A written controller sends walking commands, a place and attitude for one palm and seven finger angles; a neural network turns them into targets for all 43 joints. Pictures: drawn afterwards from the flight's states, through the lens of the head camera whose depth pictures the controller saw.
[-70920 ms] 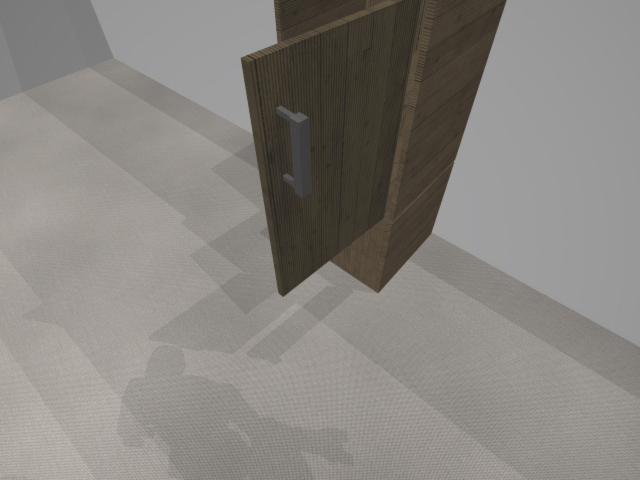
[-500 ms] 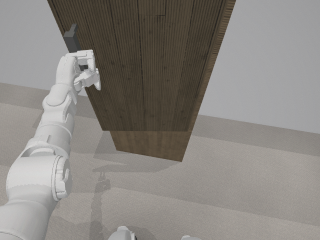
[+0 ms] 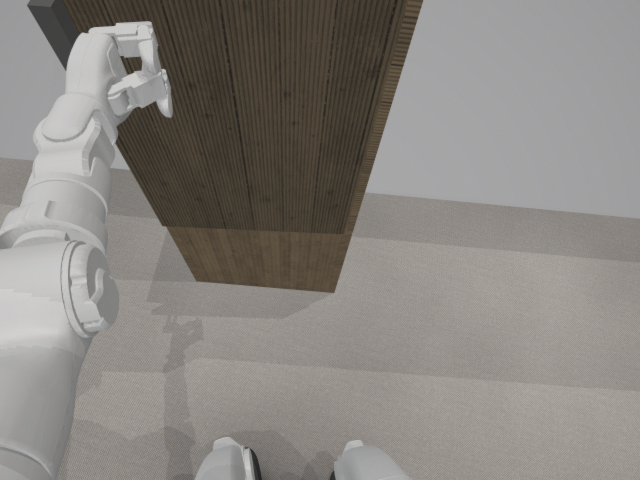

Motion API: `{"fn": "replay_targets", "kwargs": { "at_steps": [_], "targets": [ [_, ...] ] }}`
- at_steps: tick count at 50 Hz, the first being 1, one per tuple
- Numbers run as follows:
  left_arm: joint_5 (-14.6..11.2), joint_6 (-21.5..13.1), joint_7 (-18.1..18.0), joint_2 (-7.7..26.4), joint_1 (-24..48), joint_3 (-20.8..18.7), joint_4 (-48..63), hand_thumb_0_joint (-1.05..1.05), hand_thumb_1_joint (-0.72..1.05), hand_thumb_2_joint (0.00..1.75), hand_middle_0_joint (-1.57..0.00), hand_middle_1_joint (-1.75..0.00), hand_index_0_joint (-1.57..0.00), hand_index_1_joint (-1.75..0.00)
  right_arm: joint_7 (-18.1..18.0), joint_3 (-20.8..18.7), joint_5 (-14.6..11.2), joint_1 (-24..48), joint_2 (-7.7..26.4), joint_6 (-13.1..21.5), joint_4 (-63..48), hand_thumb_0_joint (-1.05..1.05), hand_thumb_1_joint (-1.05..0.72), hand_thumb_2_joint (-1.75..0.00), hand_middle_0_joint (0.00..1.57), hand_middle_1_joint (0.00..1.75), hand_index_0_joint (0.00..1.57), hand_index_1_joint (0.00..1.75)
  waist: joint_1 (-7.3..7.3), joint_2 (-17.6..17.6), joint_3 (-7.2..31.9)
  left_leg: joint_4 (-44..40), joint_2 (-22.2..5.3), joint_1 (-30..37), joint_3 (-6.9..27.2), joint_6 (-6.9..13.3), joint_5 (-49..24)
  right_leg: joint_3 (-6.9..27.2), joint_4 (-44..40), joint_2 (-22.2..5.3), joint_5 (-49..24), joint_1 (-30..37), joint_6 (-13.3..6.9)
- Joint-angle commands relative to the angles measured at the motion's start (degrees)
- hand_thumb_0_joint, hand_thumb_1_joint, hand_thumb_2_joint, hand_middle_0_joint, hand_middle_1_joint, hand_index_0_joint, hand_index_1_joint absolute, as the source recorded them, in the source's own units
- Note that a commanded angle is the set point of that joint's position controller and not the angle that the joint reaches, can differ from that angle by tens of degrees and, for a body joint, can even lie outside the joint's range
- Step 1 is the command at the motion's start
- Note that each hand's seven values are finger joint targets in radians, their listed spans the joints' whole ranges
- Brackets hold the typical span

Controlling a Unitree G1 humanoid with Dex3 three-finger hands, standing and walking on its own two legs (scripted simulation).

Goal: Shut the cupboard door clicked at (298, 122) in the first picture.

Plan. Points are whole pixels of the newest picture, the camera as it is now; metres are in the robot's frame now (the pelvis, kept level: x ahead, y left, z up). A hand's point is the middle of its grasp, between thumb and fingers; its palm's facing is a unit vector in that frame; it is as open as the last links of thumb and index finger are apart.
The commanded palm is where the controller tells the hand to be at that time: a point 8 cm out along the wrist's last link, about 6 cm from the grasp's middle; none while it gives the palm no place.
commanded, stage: push the door shut along its arc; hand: left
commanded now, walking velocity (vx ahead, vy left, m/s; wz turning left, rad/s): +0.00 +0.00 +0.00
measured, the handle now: (86, 57) +0.60 +0.18 +0.14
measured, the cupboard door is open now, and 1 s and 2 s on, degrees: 3 0 0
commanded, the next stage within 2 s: pull the fist back off the door in 0.62 s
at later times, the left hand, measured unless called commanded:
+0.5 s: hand (177, 61) +0.58 +0.08 +0.15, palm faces -0.31 -0.95 -0.01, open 3.2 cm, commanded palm +0.60 +0.11 +0.14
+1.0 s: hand (197, 57) +0.58 +0.06 +0.15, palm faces +0.19 -0.98 -0.03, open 3.1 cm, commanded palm +0.58 +0.08 +0.14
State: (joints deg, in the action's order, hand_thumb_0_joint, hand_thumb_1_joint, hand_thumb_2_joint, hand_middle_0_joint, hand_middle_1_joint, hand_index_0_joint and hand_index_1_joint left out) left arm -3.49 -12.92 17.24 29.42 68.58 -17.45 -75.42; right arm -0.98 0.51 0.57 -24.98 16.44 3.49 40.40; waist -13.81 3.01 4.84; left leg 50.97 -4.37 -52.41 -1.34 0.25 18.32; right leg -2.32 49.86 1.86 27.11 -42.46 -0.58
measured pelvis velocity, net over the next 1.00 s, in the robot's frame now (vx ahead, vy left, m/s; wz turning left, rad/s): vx -0.02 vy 0.00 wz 0.02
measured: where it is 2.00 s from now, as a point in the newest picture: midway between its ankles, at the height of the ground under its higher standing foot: outside the picture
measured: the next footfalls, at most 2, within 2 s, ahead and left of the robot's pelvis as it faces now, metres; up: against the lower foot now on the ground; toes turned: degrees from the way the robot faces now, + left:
none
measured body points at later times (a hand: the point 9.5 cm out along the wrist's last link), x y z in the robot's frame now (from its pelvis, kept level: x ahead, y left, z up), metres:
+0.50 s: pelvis +0.00 +0.00 -0.01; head +0.15 +0.01 +0.41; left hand +0.59 +0.13 +0.15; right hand -0.05 -0.28 -0.11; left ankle +0.05 +0.12 -0.69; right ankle -0.04 -0.12 -0.69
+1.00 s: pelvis -0.02 +0.00 -0.03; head +0.12 +0.03 +0.39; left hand +0.57 +0.11 +0.15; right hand -0.09 -0.24 -0.13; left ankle +0.05 +0.12 -0.69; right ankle -0.04 -0.12 -0.69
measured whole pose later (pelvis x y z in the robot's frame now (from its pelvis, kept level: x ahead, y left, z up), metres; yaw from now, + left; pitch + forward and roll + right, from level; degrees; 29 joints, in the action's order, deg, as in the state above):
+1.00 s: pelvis -0.02 +0.00 -0.03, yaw +1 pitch +26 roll -5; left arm 9.0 -10.2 -20.3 22.3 86.0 -18.0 -82.8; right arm 6.1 0.9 7.5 -27.5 13.3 6.9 41.4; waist -18.1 4.4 7.5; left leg 59.8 -3.9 -67.6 2.7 0.0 18.6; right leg -5.9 58.7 2.0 28.9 -55.9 -1.0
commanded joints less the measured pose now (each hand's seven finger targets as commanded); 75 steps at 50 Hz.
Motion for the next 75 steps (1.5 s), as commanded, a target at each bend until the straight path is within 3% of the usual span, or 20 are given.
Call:
{"fn": "replay_targets", "kwargs": {
  "at_steps": [1, 11, 13, 16, 18, 22, 29, 36, 37, 39, 40, 43, 46, 49, 56, 58, 60, 62, 66, 75],
  "targets": [
    [-0.5, -3.6, 0.3, 13.1, 30.4, -1.5, 12.5, 0.00, 0.90, 0.90, -1.30, -1.50, -1.30, -1.50, -0.2, -4.0, 0.3, -10.2, 10.3, 0.6, -2.4, 0.00, -0.90, -0.90, 0.20, 0.30, 0.20, 0.30, -0.35, 4.5, 28.7, -0.5, 3.2, 31.4, 4.3, 2.1, -19.8, 1.1, -7.1, 1.9, -26.1, -0.5, 0.0],
    [-0.8, -1.3, 2.9, 10.3, 34.8, 1.0, 10.2, 0.00, 0.90, 0.90, -1.30, -1.50, -1.30, -1.50, -0.4, -4.2, 0.7, -11.6, 10.6, -0.1, -1.2, 0.00, -0.90, -0.90, 0.20, 0.30, 0.20, 0.30, -2.53, 5.0, 27.7, 0.9, 3.4, 31.9, 4.5, 2.4, -22.0, 0.6, -6.7, 2.3, -27.2, -3.8, 0.0],
    [-0.5, -1.1, 2.6, 11.8, 37.9, 0.3, 10.2, 0.00, 0.90, 0.90, -1.30, -1.50, -1.30, -1.50, -0.4, -4.1, 0.9, -12.0, 10.7, 0.1, -0.8, 0.00, -0.90, -0.90, 0.20, 0.30, 0.20, 0.30, -3.28, 5.2, 27.2, 1.4, 3.3, 30.8, 4.4, 2.6, -21.6, 0.8, -6.5, 2.4, -27.4, -4.2, 0.1],
    [0.0, -1.3, 2.6, 12.7, 39.8, 0.0, 9.2, 0.00, 0.90, 0.90, -1.30, -1.50, -1.30, -1.50, -0.6, -4.0, 1.1, -12.6, 10.8, 0.3, -0.4, 0.00, -0.90, -0.90, 0.20, 0.30, 0.20, 0.30, -3.90, 4.2, 28.6, 2.1, 3.4, 30.4, 4.7, 2.8, -22.6, 0.9, -6.0, 2.4, -28.1, -4.1, 0.1],
    [0.3, -1.0, 2.9, 11.4, 42.0, 1.3, 9.0, 0.00, 0.90, 0.90, -1.30, -1.50, -1.30, -1.50, -0.6, -4.1, 1.3, -12.6, 10.9, 0.5, 0.1, 0.00, -0.90, -0.90, 0.20, 0.30, 0.20, 0.30, -4.93, 5.0, 28.6, 2.7, 3.3, 30.6, 4.8, 2.8, -21.5, 0.5, -5.8, 2.4, -26.7, -5.8, 0.2],
    [0.3, -1.6, 4.0, 12.1, 44.9, 1.3, 10.6, 0.00, 0.90, 0.90, -1.30, -1.50, -1.30, -1.50, -0.7, -4.2, 1.5, -13.0, 11.3, 1.1, 0.3, 0.00, -0.90, -0.90, 0.20, 0.30, 0.20, 0.30, -5.11, 7.2, 32.3, 4.1, 3.1, 32.3, 5.1, 2.8, -23.2, 0.5, -4.8, 2.6, -26.4, -7.5, 0.0],
    [0.6, 0.2, 4.5, 8.4, 49.6, 4.1, 7.4, 0.00, 0.90, 0.90, -1.30, -1.50, -1.30, -1.50, -1.2, -3.7, 1.7, -13.4, 11.2, 1.7, 2.1, 0.00, -0.90, -0.90, 0.20, 0.30, 0.20, 0.30, -7.46, 7.5, 29.7, 5.2, 2.8, 31.0, 5.4, 3.3, -21.1, -0.3, -4.3, 2.9, -22.9, -11.8, -0.1],
    [0.3, 0.4, 4.9, 4.2, 53.1, 7.6, 7.9, 0.00, 0.90, 0.90, -1.30, -1.50, -1.30, -1.50, -1.4, -3.6, 1.8, -12.7, 11.5, 3.3, 3.7, 0.00, -0.90, -0.90, 0.20, 0.30, 0.20, 0.30, -8.38, 11.5, 30.3, 6.0, 2.1, 33.7, 6.8, 2.8, -19.4, -1.4, -3.2, 3.2, -16.9, -17.8, -0.6],
    [-3.2, 2.0, -7.7, 5.4, 55.7, -3.5, 8.7, 0.00, 0.90, 0.90, -1.30, -1.50, -1.30, -1.50, -0.4, -2.6, 2.2, -15.2, 9.0, 4.0, 1.8, 0.00, -0.90, -0.90, 0.20, 0.30, 0.20, 0.30, -5.92, 13.4, 31.3, 5.7, 0.7, 29.1, 7.2, 1.9, -16.2, -0.4, -4.3, 2.3, -15.8, -15.7, -0.3],
    [-0.4, 2.6, -18.6, -1.5, 52.4, -0.2, 8.1, 0.00, 0.90, 0.90, -1.30, -1.50, -1.30, -1.50, 1.7, -3.2, 3.3, -16.0, 8.7, 4.7, 2.0, 0.00, -0.90, -0.90, 0.20, 0.30, 0.20, 0.30, -6.85, 11.8, 31.8, 4.7, 0.7, 29.6, 9.2, 1.4, -16.0, -1.4, -2.2, 2.4, -13.9, -18.6, 0.4],
    [0.8, 2.7, -22.4, -2.7, 52.4, -1.0, 7.6, 0.00, 0.90, 0.90, -1.30, -1.50, -1.30, -1.50, 2.5, -3.6, 4.1, -16.8, 8.8, 4.5, 2.4, 0.00, -0.90, -0.90, 0.20, 0.30, 0.20, 0.30, -7.57, 9.2, 31.4, 4.8, 0.4, 29.3, 9.8, 1.1, -14.7, -2.1, -1.8, 2.4, -13.0, -19.8, 0.7],
    [5.6, 1.2, -35.0, -3.7, 54.8, -2.3, 8.8, 0.00, 0.90, 0.90, -1.30, -1.50, -1.30, -1.50, 4.9, -3.9, 5.9, -17.7, 8.4, 4.3, 2.1, 0.00, -0.90, -0.90, 0.20, 0.30, 0.20, 0.30, -7.59, 9.1, 30.3, 4.6, 1.3, 25.1, 8.6, 1.1, -9.0, -2.3, -2.2, 2.1, -10.3, -19.4, 0.8],
    [13.4, -1.4, -39.4, -2.4, 55.8, 0.9, 7.9, 0.00, 0.90, 0.90, -1.30, -1.50, -1.30, -1.50, 6.9, -4.2, 7.2, -18.4, 8.9, 4.0, 2.2, 0.00, -0.90, -0.90, 0.20, 0.30, 0.20, 0.30, -8.95, 10.8, 29.3, 4.2, 1.4, 24.4, 8.6, 0.9, -5.5, -2.3, -1.7, 1.9, -7.8, -21.3, 0.3],
    [17.0, -2.3, -38.1, 2.3, 55.9, 1.5, 5.5, 0.00, 0.90, 0.90, -1.30, -1.50, -1.30, -1.50, 7.4, -4.3, 7.0, -18.7, 9.7, 2.9, 1.6, 0.00, -0.90, -0.90, 0.20, 0.30, 0.20, 0.30, -9.35, 11.0, 28.4, 3.3, 1.8, 23.0, 7.9, 1.3, -2.7, -1.5, -2.7, 1.7, -6.4, -19.5, -0.2],
    [10.1, -0.4, -31.7, 4.0, 50.7, -1.0, 3.1, 0.00, 0.90, 0.90, -1.30, -1.50, -1.30, -1.50, 6.1, -3.5, 5.0, -17.4, 9.7, 1.8, -1.2, 0.00, -0.90, -0.90, 0.20, 0.30, 0.20, 0.30, -6.98, 5.9, 28.2, 0.1, 2.9, 20.1, 6.1, 2.0, -0.8, -0.6, -6.3, 2.2, -6.9, -10.7, 0.1],
    [8.9, -1.1, -31.0, 2.4, 46.8, -0.8, 3.0, 0.00, 0.90, 0.90, -1.30, -1.50, -1.30, -1.50, 5.9, -3.6, 4.8, -17.4, 9.4, 1.8, -1.5, 0.00, -0.90, -0.90, 0.20, 0.30, 0.20, 0.30, -6.32, 3.7, 27.9, -0.8, 2.7, 20.3, 6.0, 1.9, -1.6, -0.8, -7.0, 2.3, -7.7, -9.0, 0.2],
    [7.9, -2.3, -30.7, -1.0, 44.4, 0.4, 4.5, 0.00, 0.90, 0.90, -1.30, -1.50, -1.30, -1.50, 6.0, -3.8, 4.9, -17.4, 9.0, 2.0, -1.2, 0.00, -0.90, -0.90, 0.20, 0.30, 0.20, 0.30, -5.87, 4.7, 27.2, -1.3, 2.6, 22.9, 6.0, 1.7, -2.5, -1.3, -7.4, 2.4, -8.3, -10.0, 0.1],
    [7.4, -3.4, -30.8, -0.8, 40.6, -0.2, 4.9, 0.00, 0.90, 0.90, -1.30, -1.50, -1.30, -1.50, 6.1, -4.0, 4.9, -17.4, 9.1, 2.1, -1.0, 0.00, -0.90, -0.90, 0.20, 0.30, 0.20, 0.30, -4.89, 3.4, 26.4, -1.8, 2.5, 22.8, 5.6, 1.6, -3.5, -1.3, -7.8, 2.4, -9.0, -8.6, 0.1],
    [6.2, -6.2, -30.7, -0.8, 34.0, -1.8, 11.0, 0.00, 0.90, 0.90, -1.30, -1.50, -1.30, -1.50, 6.3, -4.8, 4.7, -16.9, 8.8, 1.6, -1.7, 0.00, -0.90, -0.90, 0.20, 0.30, 0.20, 0.30, -1.17, 4.5, 30.5, -2.3, 2.8, 26.8, 4.2, 1.3, -11.4, -1.1, -8.0, 2.4, -15.2, -3.2, -0.1],
    [4.9, -9.4, -31.2, -7.8, 21.9, 1.5, 30.4, 0.00, 0.90, 0.90, -1.30, -1.50, -1.30, -1.50, 6.2, -6.2, 3.4, -12.9, 6.7, -0.2, -4.1, 0.00, -0.90, -0.90, 0.20, 0.30, 0.20, 0.30, 3.13, 5.1, 35.3, -2.5, 3.6, 37.2, 1.7, 0.9, -27.8, -1.0, -7.6, 3.1, -34.6, 7.2, -0.2]
  ]
}}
